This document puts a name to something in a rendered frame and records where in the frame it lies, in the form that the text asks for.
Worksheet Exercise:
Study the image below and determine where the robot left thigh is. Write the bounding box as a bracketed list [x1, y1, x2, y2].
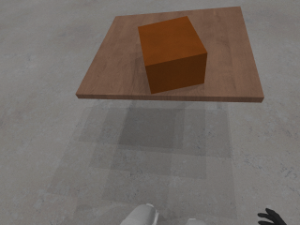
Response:
[120, 204, 159, 225]

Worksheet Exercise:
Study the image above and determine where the table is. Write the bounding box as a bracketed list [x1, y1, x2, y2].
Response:
[75, 6, 264, 103]

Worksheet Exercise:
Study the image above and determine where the carton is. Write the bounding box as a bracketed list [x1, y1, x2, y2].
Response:
[138, 16, 208, 95]

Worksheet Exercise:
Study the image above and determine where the robot right hand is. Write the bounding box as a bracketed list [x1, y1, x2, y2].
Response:
[257, 208, 287, 225]

